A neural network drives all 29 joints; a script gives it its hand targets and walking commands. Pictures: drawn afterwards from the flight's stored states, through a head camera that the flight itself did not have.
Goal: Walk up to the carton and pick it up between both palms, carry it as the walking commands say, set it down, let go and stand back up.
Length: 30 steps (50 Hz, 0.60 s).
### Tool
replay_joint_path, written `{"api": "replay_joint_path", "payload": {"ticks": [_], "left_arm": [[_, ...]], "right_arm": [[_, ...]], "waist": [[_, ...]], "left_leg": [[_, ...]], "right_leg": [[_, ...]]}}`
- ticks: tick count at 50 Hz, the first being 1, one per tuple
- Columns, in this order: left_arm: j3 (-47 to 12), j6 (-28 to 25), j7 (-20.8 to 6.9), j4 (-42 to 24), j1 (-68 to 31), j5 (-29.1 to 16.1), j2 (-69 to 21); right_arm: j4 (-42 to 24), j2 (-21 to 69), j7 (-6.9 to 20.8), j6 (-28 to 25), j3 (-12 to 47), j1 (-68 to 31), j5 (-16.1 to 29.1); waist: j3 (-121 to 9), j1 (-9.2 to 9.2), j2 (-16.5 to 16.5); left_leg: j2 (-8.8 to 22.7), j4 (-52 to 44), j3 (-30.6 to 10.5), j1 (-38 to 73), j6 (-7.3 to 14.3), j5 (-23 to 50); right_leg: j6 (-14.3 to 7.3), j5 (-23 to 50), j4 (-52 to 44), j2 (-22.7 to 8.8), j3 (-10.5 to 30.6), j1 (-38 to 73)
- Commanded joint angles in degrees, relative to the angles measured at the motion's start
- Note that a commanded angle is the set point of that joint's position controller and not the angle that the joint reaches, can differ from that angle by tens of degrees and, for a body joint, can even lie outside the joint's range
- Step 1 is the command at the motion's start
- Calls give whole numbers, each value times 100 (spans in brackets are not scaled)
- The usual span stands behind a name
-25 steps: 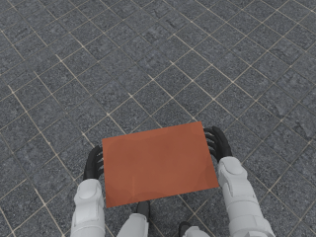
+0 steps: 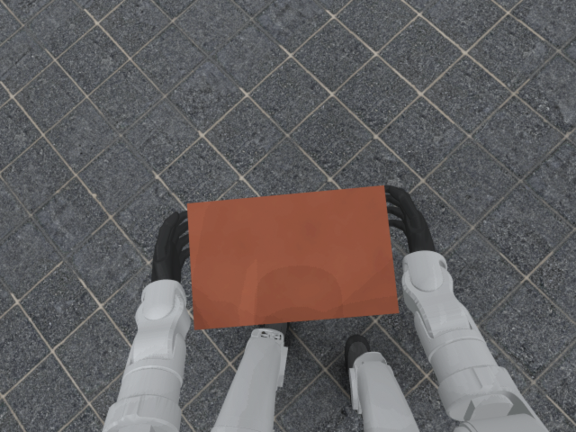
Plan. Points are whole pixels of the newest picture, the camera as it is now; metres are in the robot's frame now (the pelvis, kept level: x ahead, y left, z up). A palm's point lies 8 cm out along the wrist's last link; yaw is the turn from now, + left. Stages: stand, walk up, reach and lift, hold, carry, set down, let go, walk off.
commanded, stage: set down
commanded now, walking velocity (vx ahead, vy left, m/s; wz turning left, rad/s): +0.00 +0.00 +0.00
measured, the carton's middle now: (292, 254) +0.33 +0.07 -0.22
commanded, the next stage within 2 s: none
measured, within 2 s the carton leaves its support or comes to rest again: neither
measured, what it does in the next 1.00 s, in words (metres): lowers itself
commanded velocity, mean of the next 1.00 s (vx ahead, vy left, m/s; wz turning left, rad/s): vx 0.00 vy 0.00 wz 0.00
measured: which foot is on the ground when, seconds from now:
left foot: down 0.00-1.00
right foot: down 0.00-1.00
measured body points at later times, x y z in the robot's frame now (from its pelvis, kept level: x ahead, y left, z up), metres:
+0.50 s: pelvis -0.07 +0.03 -0.10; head +0.20 +0.06 +0.26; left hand +0.33 +0.24 -0.23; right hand +0.40 -0.10 -0.20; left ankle +0.09 +0.14 -0.68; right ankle +0.00 -0.11 -0.68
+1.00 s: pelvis -0.09 +0.01 -0.17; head +0.21 +0.03 +0.16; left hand +0.36 +0.22 -0.31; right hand +0.44 -0.12 -0.29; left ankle +0.09 +0.14 -0.68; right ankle +0.00 -0.12 -0.68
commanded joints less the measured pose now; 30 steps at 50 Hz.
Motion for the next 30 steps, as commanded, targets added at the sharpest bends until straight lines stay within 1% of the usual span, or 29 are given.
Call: {"api": "replay_joint_path", "payload": {"ticks": [1, 2, 3, 4, 5, 6, 7, 8, 9, 10, 11, 12, 13, 14, 15, 16, 17, 18, 19, 20, 21, 22, 23, 24, 25, 27, 28, 29, 30], "left_arm": [[-1163, -358, -133, -367, -1588, -194, -1187], [-1145, -334, -114, -457, -1637, -227, -1336], [-1124, -182, -117, -109, -1429, -83, -1823], [-1386, -197, -103, -462, -1705, -201, -1802], [-1241, -117, -93, -192, -1549, 38, -2042], [-1706, -111, -179, -136, -1543, -182, -2385], [-1805, -124, -174, -391, -1936, -174, -2540], [-1958, -116, -121, -768, -1997, -214, -2628], [-2075, -37, -104, -569, -2031, -172, -2935], [-2308, -37, -46, -651, -2284, -368, -3167], [-2424, -62, -36, -1234, -2495, -407, -3112], [-2415, -50, -31, -1400, -2821, -401, -2997], [-2584, -74, -61, -1526, -3302, -584, -2882], [-2360, -20, 28, -1716, -3398, -509, -2576], [-2649, 87, 35, -1870, -3571, -509, -2769], [-2358, 222, 61, -1246, -3270, -320, -2676], [-2422, 317, 136, -1279, -3756, -233, -2631], [-2605, 369, 168, -1708, -4342, -394, -2808], [-2293, 474, 204, -1431, -4263, -215, -2575], [-2404, 555, 248, -1589, -4805, -253, -2557], [-2038, 824, 256, -1129, -4926, -136, -2568], [-2001, 865, 258, -1299, -5479, -208, -2610], [-1884, 968, 263, -1108, -5411, 10, -2724], [-1739, 1126, 238, -620, -5580, 81, -2837], [-1507, 1241, 155, -501, -5407, 123, -3170], [-1252, 1454, 33, -186, -6174, 256, -3448], [-703, 1603, -66, 370, -5828, 591, -3361], [-845, 1625, -179, 209, -6206, 571, -3708], [-538, 1725, -270, 301, -6520, 751, -3658]], "right_arm": [[55, 2504, 527, -352, 1316, -1986, 824], [248, 2170, 510, -388, 930, -1960, 725], [188, 2333, 706, -366, 1138, -2326, 788], [733, 2193, 775, -289, 696, -2154, 519], [867, 2688, 877, -255, 963, -1966, 658], [618, 2471, 935, -366, 813, -2090, 535], [711, 2796, 1008, -346, 1111, -2155, 672], [699, 2687, 1079, -341, 789, -2085, 502], [705, 2608, 1127, -387, 645, -2336, 508], [780, 2522, 1277, -439, 750, -2494, 477], [530, 2716, 1345, -480, 833, -2786, 531], [590, 2764, 1360, -434, 991, -2926, 664], [219, 2937, 1348, -418, 1168, -3436, 845], [649, 2943, 1392, -297, 1111, -3150, 826], [-494, 3017, 1459, -260, 1357, -3932, 1105], [108, 2983, 1526, -156, 1290, -3892, 1046], [-51, 2830, 1558, -74, 1091, -4399, 1001], [-450, 2622, 1611, -97, 1103, -4748, 1079], [257, 2760, 1631, 42, 1226, -4669, 1090], [250, 2713, 1681, 170, 1148, -5066, 1078], [412, 2382, 1837, 355, 906, -5365, 1146], [678, 2585, 1871, 441, 887, -5508, 1080], [700, 2790, 1873, 526, 939, -5708, 1282], [1619, 2564, 1922, 682, 482, -5425, 939], [1359, 2472, 1971, 735, 472, -5755, 977], [2265, 2773, 2162, 972, -176, -5626, 487], [2437, 3048, 2263, 1110, -206, -5667, 509], [2402, 3199, 2337, 1186, -335, -5654, 406], [2600, 3483, 2442, 1301, -535, -5946, 333]], "waist": [[-4554, 111, -912], [-4648, -92, -624], [-4877, 183, -536], [-4745, -237, -342], [-4491, -173, -476], [-4892, -483, -446], [-5149, -445, -309], [-5562, -733, -188], [-5590, -808, 212], [-5857, -811, 57], [-6325, -953, 63], [-6418, -796, 240], [-6740, -716, -15], [-6580, -655, -3], [-7441, -496, -92], [-6850, -217, -106], [-6301, -305, 30], [-6680, -539, 120], [-6038, -305, -80], [-6356, -381, -38], [-5584, -254, 99], [-5479, -437, -150], [-5699, -193, 145], [-4814, -543, 277], [-5265, -355, 57], [-4696, -887, -22], [-4475, -465, -319], [-4681, -583, -149], [-4586, -319, 4]], "left_leg": [[-476, 1830, 267, 2183, 281, 2254], [-492, 1771, 130, 2686, 257, 2320], [-521, 1900, 62, 2797, 258, 2329], [-445, 1982, 27, 2917, 207, 2699], [-418, 2048, -50, 2984, 218, 2984], [-385, 2002, -100, 3315, 136, 2715], [-354, 2275, -271, 3529, 122, 3463], [-337, 2331, -492, 3954, 29, 3702], [-349, 2490, -420, 4025, -10, 3769], [-271, 2397, -380, 4092, -153, 3278], [-324, 2655, -680, 4560, -75, 3641], [-298, 2798, -579, 4444, -149, 3790], [-415, 2916, -288, 3939, -7, 3094], [-428, 2716, -437, 3923, -29, 2348], [-424, 3074, -159, 4059, 63, 2997], [-521, 2941, -13, 3477, 48, 2121], [-534, 2857, 76, 2895, 90, 1214], [-537, 2889, -338, 3486, 82, 748], [-541, 2860, -264, 2871, 80, -247], [-491, 3076, -23, 2721, 104, -649], [-502, 2898, -137, 2564, 124, -1465], [-485, 2938, -75, 2196, 128, -1976], [-473, 3088, -4, 2059, 150, -2048], [-490, 3044, -90, 1887, 78, -2718], [-462, 3048, -39, 2054, 13, -2873], [-415, 3265, -376, 2013, 12, -3224], [-460, 3472, 29, 1681, 137, -2974], [-402, 3503, 54, 1607, 34, -3105], [-468, 3552, 47, 1135, 68, -3016]], "right_leg": [[154, 2335, 207, 63, 19, 501], [152, 1927, 362, 118, -208, -175], [42, 1628, 431, 131, -178, -490], [-7, 1635, 433, 90, -209, -845], [62, 1829, 325, 132, -208, -1472], [9, 1651, 767, 208, -491, -1295], [17, 1684, 905, 185, -380, -1994], [22, 1393, 1062, 265, -501, -2380], [-71, 1246, 1027, 183, -437, -2651], [-136, 977, 1174, 216, -542, -2379], [-123, 946, 1333, 212, -410, -3048], [-69, 919, 1565, 217, -481, -3078], [-101, 949, 1473, 198, -448, -2505], [-78, 865, 1806, 244, -530, -2448], [-38, 935, 1677, 198, -453, -2375], [-7, 501, 1732, 192, -544, -2298], [-62, 313, 1777, 205, -530, -2501], [-74, -38, 2138, 242, -677, -2928], [-41, -613, 2165, 197, -552, -3044], [-100, -782, 2150, 205, -679, -2950], [-126, -1285, 2340, 236, -705, -3512], [-180, -1596, 2154, 214, -620, -3250], [-170, -1652, 2249, 219, -495, -3144], [-214, -2177, 2336, 251, -670, -3896], [-186, -2163, 2293, 241, -667, -3524], [-209, -2439, 2569, 261, -692, -4224], [-221, -2530, 2362, 282, -551, -3831], [-189, -2399, 2557, 304, -626, -3696], [-232, -2312, 2666, 296, -520, -3775]]}}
